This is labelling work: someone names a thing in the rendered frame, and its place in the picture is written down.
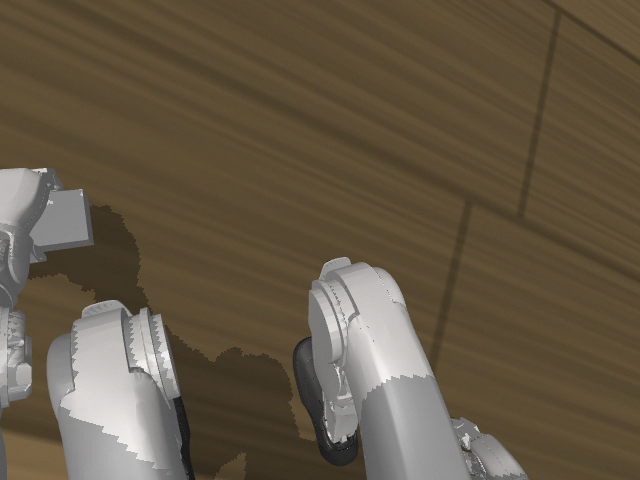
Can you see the small box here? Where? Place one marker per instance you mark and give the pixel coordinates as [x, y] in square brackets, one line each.
[65, 222]

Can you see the left robot hand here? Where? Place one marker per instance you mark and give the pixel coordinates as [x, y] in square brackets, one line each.
[24, 195]

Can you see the right robot foot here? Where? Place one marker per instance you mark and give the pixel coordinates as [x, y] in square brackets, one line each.
[310, 391]

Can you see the left robot foot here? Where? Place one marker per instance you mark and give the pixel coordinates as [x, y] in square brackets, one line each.
[185, 435]

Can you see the right robot hand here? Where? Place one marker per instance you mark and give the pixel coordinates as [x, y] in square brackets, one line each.
[489, 459]

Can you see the left robot arm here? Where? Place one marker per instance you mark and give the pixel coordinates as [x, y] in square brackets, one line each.
[15, 345]

